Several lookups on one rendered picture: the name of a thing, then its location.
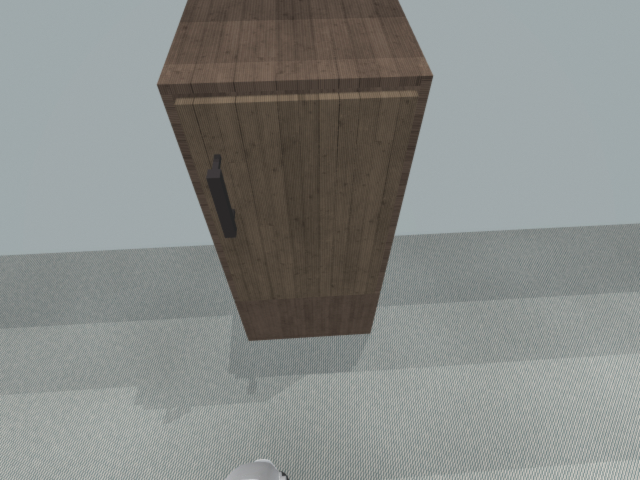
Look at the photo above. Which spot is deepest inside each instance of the handle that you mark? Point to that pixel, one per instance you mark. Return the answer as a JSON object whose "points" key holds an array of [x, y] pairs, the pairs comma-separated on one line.
{"points": [[220, 197]]}

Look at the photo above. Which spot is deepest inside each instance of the cupboard door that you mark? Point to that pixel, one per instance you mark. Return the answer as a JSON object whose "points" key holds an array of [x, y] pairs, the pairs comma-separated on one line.
{"points": [[313, 179]]}

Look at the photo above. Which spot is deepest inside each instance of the left robot shin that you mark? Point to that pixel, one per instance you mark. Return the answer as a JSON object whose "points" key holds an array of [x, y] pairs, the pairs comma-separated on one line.
{"points": [[265, 460]]}

